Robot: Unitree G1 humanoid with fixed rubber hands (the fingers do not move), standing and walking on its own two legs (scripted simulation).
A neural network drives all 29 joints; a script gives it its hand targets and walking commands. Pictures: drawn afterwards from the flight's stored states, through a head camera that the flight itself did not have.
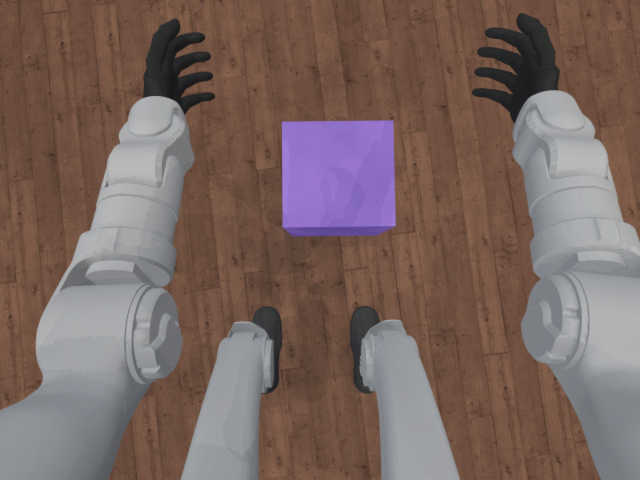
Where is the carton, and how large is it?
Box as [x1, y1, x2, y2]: [282, 120, 395, 235]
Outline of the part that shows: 392,120 282,122 282,215 283,227 292,235 373,235 378,234 395,225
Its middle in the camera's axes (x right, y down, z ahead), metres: +0.03 -0.12 +0.85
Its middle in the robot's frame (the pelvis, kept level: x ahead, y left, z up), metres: +0.51 -0.03 -0.52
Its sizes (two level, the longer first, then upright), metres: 0.210 0.200 0.250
